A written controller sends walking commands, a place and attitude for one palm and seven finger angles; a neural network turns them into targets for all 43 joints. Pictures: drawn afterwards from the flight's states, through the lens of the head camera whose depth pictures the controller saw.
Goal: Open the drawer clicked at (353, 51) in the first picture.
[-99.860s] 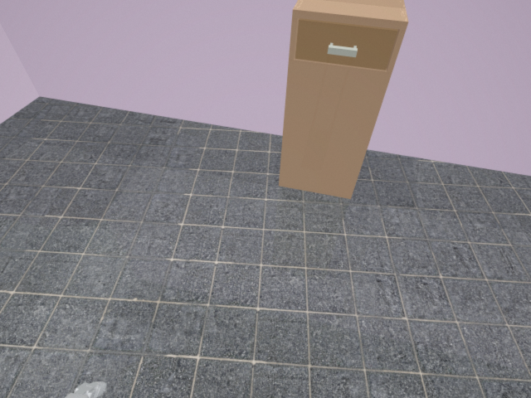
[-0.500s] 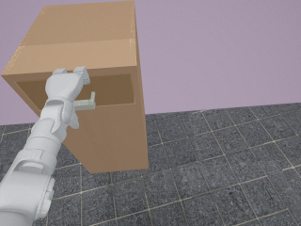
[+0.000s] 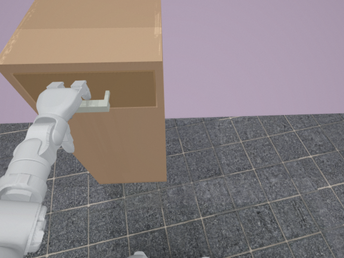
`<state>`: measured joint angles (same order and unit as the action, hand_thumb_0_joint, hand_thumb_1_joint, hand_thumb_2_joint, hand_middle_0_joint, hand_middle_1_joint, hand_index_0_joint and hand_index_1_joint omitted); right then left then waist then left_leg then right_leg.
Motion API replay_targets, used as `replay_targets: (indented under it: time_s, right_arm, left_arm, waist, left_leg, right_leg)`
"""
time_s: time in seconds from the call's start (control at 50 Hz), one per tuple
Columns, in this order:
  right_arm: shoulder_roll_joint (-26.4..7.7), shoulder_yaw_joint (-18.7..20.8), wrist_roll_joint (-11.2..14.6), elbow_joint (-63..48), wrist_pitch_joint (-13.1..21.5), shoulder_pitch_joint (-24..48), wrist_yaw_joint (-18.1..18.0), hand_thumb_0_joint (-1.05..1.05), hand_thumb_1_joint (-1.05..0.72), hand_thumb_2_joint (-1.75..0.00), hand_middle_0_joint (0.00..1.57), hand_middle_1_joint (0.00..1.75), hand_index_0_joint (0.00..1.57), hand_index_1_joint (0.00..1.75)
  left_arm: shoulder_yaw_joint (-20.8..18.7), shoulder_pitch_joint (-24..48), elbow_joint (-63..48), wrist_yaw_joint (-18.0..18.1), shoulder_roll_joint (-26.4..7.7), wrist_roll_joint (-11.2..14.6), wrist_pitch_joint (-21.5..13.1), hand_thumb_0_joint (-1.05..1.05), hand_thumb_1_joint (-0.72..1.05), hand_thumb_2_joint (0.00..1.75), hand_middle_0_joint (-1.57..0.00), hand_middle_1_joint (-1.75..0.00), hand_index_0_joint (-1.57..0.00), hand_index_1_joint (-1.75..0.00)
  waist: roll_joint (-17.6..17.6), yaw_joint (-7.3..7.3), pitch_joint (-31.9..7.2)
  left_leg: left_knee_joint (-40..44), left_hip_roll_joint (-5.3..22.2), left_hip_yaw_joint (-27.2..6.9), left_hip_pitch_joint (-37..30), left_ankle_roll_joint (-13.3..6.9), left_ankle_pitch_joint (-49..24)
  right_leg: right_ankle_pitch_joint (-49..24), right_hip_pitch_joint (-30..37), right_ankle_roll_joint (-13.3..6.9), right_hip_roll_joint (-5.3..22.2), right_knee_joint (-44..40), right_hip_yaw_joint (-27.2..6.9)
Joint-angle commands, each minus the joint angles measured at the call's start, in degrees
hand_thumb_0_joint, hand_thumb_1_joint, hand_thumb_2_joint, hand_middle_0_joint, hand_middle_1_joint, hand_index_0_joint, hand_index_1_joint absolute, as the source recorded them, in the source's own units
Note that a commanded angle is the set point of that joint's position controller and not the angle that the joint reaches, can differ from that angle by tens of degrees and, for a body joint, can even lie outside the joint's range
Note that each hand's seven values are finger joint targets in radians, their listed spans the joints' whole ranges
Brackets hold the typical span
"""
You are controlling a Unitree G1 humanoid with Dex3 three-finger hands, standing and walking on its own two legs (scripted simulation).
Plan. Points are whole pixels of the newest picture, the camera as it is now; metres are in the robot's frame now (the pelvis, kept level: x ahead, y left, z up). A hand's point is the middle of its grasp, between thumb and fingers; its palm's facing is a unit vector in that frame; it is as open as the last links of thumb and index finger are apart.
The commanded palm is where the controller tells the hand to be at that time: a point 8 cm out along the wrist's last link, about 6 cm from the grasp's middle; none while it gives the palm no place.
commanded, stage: lower the fingers behind the handle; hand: left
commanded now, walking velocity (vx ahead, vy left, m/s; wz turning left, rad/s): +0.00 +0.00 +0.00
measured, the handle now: (90, 100) +0.50 +0.23 +0.03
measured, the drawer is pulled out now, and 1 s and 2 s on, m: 0.00 0.00 0.00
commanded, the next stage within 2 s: close the thumb around the handle in 1.00 s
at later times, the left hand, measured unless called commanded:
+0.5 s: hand (76, 118) +0.45 +0.25 +0.02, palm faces -0.12 +0.02 -0.99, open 13.8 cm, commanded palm +0.44 +0.25 +0.07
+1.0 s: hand (80, 119) +0.45 +0.25 +0.01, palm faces -0.06 -0.02 -1.00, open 13.7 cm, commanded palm +0.44 +0.24 +0.06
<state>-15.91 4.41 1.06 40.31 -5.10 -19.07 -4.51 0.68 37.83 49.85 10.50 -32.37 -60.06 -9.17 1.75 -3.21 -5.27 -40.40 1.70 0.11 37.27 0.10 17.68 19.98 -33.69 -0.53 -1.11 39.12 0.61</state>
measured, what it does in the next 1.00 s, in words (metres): stands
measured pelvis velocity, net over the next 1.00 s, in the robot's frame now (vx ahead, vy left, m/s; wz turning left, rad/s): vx -0.01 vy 0.01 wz -0.02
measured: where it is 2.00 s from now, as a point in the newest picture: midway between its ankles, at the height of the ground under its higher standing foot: outside the picture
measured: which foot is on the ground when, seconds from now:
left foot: down 0.00-1.00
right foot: down 0.00-1.00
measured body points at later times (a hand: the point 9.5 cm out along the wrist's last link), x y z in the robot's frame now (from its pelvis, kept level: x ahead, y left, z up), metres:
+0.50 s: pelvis -0.01 +0.02 -0.01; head +0.06 +0.02 +0.44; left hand +0.45 +0.25 +0.08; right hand +0.04 -0.24 -0.14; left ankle +0.01 +0.12 -0.72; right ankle -0.02 -0.12 -0.72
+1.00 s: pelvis -0.01 +0.01 -0.01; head +0.08 +0.02 +0.43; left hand +0.45 +0.25 +0.06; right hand +0.01 -0.25 -0.15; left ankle +0.01 +0.12 -0.72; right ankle -0.02 -0.12 -0.72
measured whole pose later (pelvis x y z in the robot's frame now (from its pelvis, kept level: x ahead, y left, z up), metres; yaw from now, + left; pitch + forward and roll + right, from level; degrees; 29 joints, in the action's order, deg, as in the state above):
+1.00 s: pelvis -0.01 +0.01 -0.01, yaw -1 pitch +18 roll -2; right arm -13.2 2.5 0.2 41.9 -5.5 -19.0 -2.4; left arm 2.0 43.1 59.3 18.0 -27.9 -61.7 -0.5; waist 2.5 -5.6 -8.2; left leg -46.9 1.7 0.7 45.1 -1.0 19.8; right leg 21.2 -41.1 0.5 -1.1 44.5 -0.1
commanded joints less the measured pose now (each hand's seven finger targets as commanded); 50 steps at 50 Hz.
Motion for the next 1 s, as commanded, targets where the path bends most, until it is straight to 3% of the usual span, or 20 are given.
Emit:
replay_targets:
  time_s: [0.0, 0.04, 0.1, 0.14, 0.28, 0.34, 0.36, 0.42, 0.48, 0.5, 0.56, 0.62, 0.68, 0.72, 0.78, 0.8, 0.82, 0.88, 0.92, 0.98]
  right_arm:
    - [-7.21, 3.03, -0.32, -2.31, 2.03, -4.52, 0.47, 0.00, -0.90, -0.90, 0.20, 0.30, 0.20, 0.30]
    - [-7.46, 2.97, -0.42, -1.65, 1.68, -4.97, 1.19, 0.00, -0.90, -0.90, 0.20, 0.30, 0.20, 0.30]
    - [-7.55, 2.74, -0.43, -1.47, 1.14, -4.72, 2.21, 0.00, -0.90, -0.90, 0.20, 0.30, 0.20, 0.30]
    - [-7.62, 2.73, -0.51, -1.80, 0.84, -4.98, 2.76, 0.00, -0.90, -0.90, 0.20, 0.30, 0.20, 0.30]
    - [-7.97, 1.36, -0.25, -2.91, -0.79, -3.59, 2.25, 0.00, -0.90, -0.90, 0.20, 0.30, 0.20, 0.30]
    - [-7.94, 0.74, -0.19, -3.75, -1.00, -3.41, 1.81, 0.00, -0.90, -0.90, 0.20, 0.30, 0.20, 0.30]
    - [-7.63, 0.59, -0.09, -4.33, -0.97, -3.27, 1.73, 0.00, -0.90, -0.90, 0.20, 0.30, 0.20, 0.30]
    - [-7.62, 0.59, -0.20, -4.94, -0.51, -3.82, 1.34, 0.00, -0.90, -0.90, 0.20, 0.30, 0.20, 0.30]
    - [-7.45, 0.70, -0.46, -5.95, 0.59, -4.37, 0.80, 0.00, -0.90, -0.90, 0.20, 0.30, 0.20, 0.30]
    - [-7.48, 0.80, -0.61, -5.96, 0.88, -4.56, 0.49, 0.00, -0.90, -0.90, 0.20, 0.30, 0.20, 0.30]
    - [-7.07, 1.63, -1.14, -5.47, 1.93, -5.59, 0.29, 0.00, -0.90, -0.90, 0.20, 0.30, 0.20, 0.30]
    - [-7.20, 2.04, -1.49, -3.49, 2.22, -6.72, 1.14, 0.00, -0.90, -0.90, 0.20, 0.30, 0.20, 0.30]
    - [-7.56, 2.60, -1.71, -2.80, 2.05, -7.28, 1.91, 0.00, -0.90, -0.90, 0.20, 0.30, 0.20, 0.30]
    - [-8.05, 2.46, -1.64, -1.62, 1.56, -7.61, 1.95, 0.00, -0.90, -0.90, 0.20, 0.30, 0.20, 0.30]
    - [-7.96, 2.25, -1.07, -1.29, 1.26, -7.15, 2.02, 0.00, -0.90, -0.90, 0.20, 0.30, 0.20, 0.30]
    - [-8.17, 2.02, -0.94, -0.94, 1.14, -6.99, 1.95, 0.00, -0.90, -0.90, 0.20, 0.30, 0.20, 0.30]
    - [-8.48, 1.85, -1.01, -0.90, 0.96, -6.75, 1.76, 0.00, -0.90, -0.90, 0.20, 0.30, 0.20, 0.30]
    - [-7.68, 1.78, -0.80, -1.52, 0.85, -6.27, 1.61, 0.00, -0.90, -0.90, 0.20, 0.30, 0.20, 0.30]
    - [-7.94, 1.50, -0.89, -1.49, 0.67, -5.92, 1.38, 0.00, -0.90, -0.90, 0.20, 0.30, 0.20, 0.30]
    - [-7.41, 1.30, -0.72, -2.63, 0.92, -5.19, 1.11, 0.00, -0.90, -0.90, 0.20, 0.30, 0.20, 0.30]
  left_arm:
    - [-2.62, 28.88, -13.86, 6.33, -9.57, 0.59, -1.89, 0.00, -0.50, 0.30, -0.30, -1.20, -0.30, -1.20]
    - [-4.02, 28.07, -10.95, 8.24, -10.65, -0.10, 0.13, 0.00, -0.50, 0.30, -0.30, -1.20, -0.30, -1.20]
    - [-2.15, 26.81, -6.02, 9.66, -7.82, -0.65, 4.80, 0.00, -0.50, 0.30, -0.30, -1.20, -0.30, -1.20]
    - [-1.39, 27.22, -5.52, 9.56, -6.90, -0.95, 6.79, 0.00, -0.50, 0.30, -0.30, -1.20, -0.30, -1.20]
    - [-0.43, 26.80, 2.44, 7.31, -8.05, -2.64, 11.90, 0.00, -0.50, 0.30, -0.30, -1.20, -0.30, -1.20]
    - [-0.81, 25.97, 4.20, 6.01, -9.36, -2.86, 11.42, 0.00, -0.50, 0.30, -0.30, -1.20, -0.30, -1.20]
    - [1.06, 25.36, 5.16, 5.48, -7.17, -2.85, 11.37, 0.00, -0.50, 0.30, -0.30, -1.20, -0.30, -1.20]
    - [1.18, 26.46, 5.11, 4.65, -7.10, -2.96, 9.98, 0.00, -0.50, 0.30, -0.30, -1.20, -0.30, -1.20]
    - [0.87, 28.30, 1.69, 4.05, -7.16, -1.49, 6.55, 0.00, -0.50, 0.30, -0.30, -1.20, -0.30, -1.20]
    - [-1.30, 29.65, -0.43, 4.28, -9.80, -1.42, 4.80, 0.00, -0.50, 0.30, -0.30, -1.20, -0.30, -1.20]
    - [-3.46, 33.08, -6.74, 6.73, -11.72, -2.15, -0.02, 0.00, -0.50, 0.30, -0.30, -1.20, -0.30, -1.20]
    - [-1.41, 31.32, -3.07, 9.48, -7.83, -3.59, 1.52, 0.00, -0.50, 0.30, -0.30, -1.20, -0.30, -1.20]
    - [-2.17, 31.76, -5.55, 11.62, -7.87, -2.42, 3.30, 0.00, -0.50, 0.30, -0.30, -1.20, -0.30, -1.20]
    - [-4.04, 31.93, -3.50, 12.15, -10.46, -1.98, 5.31, 0.00, -0.50, 0.30, -0.30, -1.20, -0.30, -1.20]
    - [-1.32, 31.86, -1.21, 11.97, -8.02, -1.67, 8.13, 0.00, -0.50, 0.30, -0.30, -1.20, -0.30, -1.20]
    - [-2.11, 32.48, -0.66, 11.76, -9.64, -1.60, 8.82, 0.00, -0.50, 0.30, -0.30, -1.20, -0.30, -1.20]
    - [-3.50, 33.29, -1.41, 11.41, -11.89, -1.75, 8.99, 0.00, -0.50, 0.30, -0.30, -1.20, -0.30, -1.20]
    - [-0.58, 31.49, -1.42, 10.31, -8.23, -1.96, 9.62, 0.00, -0.50, 0.30, -0.30, -1.20, -0.30, -1.20]
    - [-2.14, 31.43, -1.22, 9.43, -10.37, -1.81, 8.92, 0.00, -0.50, 0.30, -0.30, -1.20, -0.30, -1.20]
    - [-1.14, 28.27, -1.26, 8.33, -8.86, -1.63, 7.63, 0.00, -0.50, 0.30, -0.30, -1.20, -0.30, -1.20]
  waist:
    - [5.13, -2.79, -24.02]
    - [5.60, -2.20, -24.86]
    - [4.18, -1.94, -22.86]
    - [3.21, -1.82, -24.80]
    - [-2.75, -2.41, -17.42]
    - [-1.70, -1.96, -15.84]
    - [-1.47, -2.33, -14.09]
    - [-2.11, -2.87, -13.57]
    - [-1.90, -3.17, -16.92]
    - [-0.67, -3.02, -18.77]
    - [4.78, -2.70, -25.12]
    - [4.13, -3.70, -24.15]
    - [6.83, -2.93, -29.36]
    - [4.08, -3.41, -28.23]
    - [2.61, -3.92, -24.62]
    - [2.29, -3.95, -23.50]
    - [2.66, -3.52, -24.77]
    - [3.66, -3.60, -24.32]
    - [3.16, -3.25, -22.63]
    - [2.11, -2.96, -21.55]
  left_leg:
    - [-0.74, -2.67, 1.03, -18.47, -2.40, -16.82]
    - [-0.97, -2.45, 0.64, -18.15, -1.99, -18.77]
    - [-0.52, -2.17, 0.64, -16.66, -1.70, -19.56]
    - [-0.67, -1.97, 0.84, -17.59, -1.80, -21.65]
    - [1.69, -2.02, 1.10, -12.20, -2.37, -12.71]
    - [2.27, -2.08, 1.11, -10.78, -2.37, -9.50]
    - [2.28, -2.18, 1.13, -10.40, -2.35, -8.05]
    - [1.97, -1.98, 0.88, -9.65, -2.42, -5.23]
    - [0.25, -2.20, 0.79, -9.36, -2.72, -4.09]
    - [-0.49, -2.05, 0.61, -9.61, -2.77, -4.41]
    - [-3.00, -2.13, -0.33, -11.54, -2.50, -6.48]
    - [-4.14, -1.54, -1.21, -11.00, -1.91, -8.74]
    - [-4.99, -1.38, -0.83, -14.65, -1.58, -13.50]
    - [-4.91, -1.34, -0.98, -13.03, -1.67, -14.48]
    - [-3.35, -1.54, -0.35, -11.45, -2.01, -11.32]
    - [-2.85, -1.53, -0.11, -10.67, -2.17, -10.24]
    - [-2.81, -1.55, -0.15, -10.99, -2.16, -11.34]
    - [-2.22, -1.71, 0.35, -12.60, -2.19, -12.05]
    - [-1.66, -1.55, 0.12, -11.79, -2.18, -11.56]
    - [-1.35, -1.88, 0.64, -11.04, -2.46, -9.49]
  right_leg:
    - [-16.62, 1.01, -1.27, -2.07, -2.54, 0.00]
    - [-16.75, 0.03, -1.53, -2.33, -1.52, 0.72]
    - [-16.64, -0.58, -1.81, -2.60, -1.14, 1.64]
    - [-17.97, 0.42, -1.67, -2.68, -1.02, 1.74]
    - [-11.68, 0.12, -1.46, -2.27, -3.05, 1.68]
    - [-8.66, -0.58, -1.55, -2.02, -3.14, 1.41]
    - [-7.35, -1.87, -1.61, -2.03, -3.32, 1.53]
    - [-4.94, -3.58, -1.57, -1.94, -3.17, 1.49]
    - [-4.70, -3.96, -1.23, -1.75, -2.05, 0.88]
    - [-5.09, -4.05, -1.31, -1.74, -1.33, 0.53]
    - [-5.92, -6.21, -1.61, -2.14, 1.35, 0.31]
    - [-6.48, -9.68, -1.76, -2.58, 2.51, 1.55]
    - [-9.29, -8.56, -1.80, -2.94, 2.84, 1.59]
    - [-10.58, -7.02, -1.69, -3.04, 2.60, 1.73]
    - [-9.05, -6.33, -1.38, -2.93, 0.92, 1.67]
    - [-8.71, -5.65, -1.34, -2.86, 0.42, 1.54]
    - [-9.56, -4.56, -1.50, -2.80, 0.53, 1.30]
    - [-10.30, -3.94, -1.44, -2.82, -0.25, 1.42]
    - [-9.95, -3.49, -1.59, -2.69, -0.47, 1.33]
    - [-9.05, -2.64, -1.41, -2.58, -1.08, 0.89]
